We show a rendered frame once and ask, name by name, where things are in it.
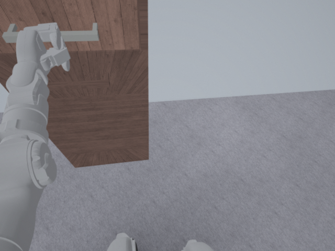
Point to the drawer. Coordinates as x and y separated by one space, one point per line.
117 21

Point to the handle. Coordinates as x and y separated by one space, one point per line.
92 35
78 85

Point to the left robot upper arm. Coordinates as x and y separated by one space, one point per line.
26 168

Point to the cabinet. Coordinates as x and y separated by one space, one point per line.
98 126

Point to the right robot shin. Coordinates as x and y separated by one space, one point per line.
191 241

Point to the robot left thigh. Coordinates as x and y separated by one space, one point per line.
123 244

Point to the robot left hand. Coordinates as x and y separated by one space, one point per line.
30 48

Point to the robot left forearm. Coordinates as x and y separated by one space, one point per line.
26 113

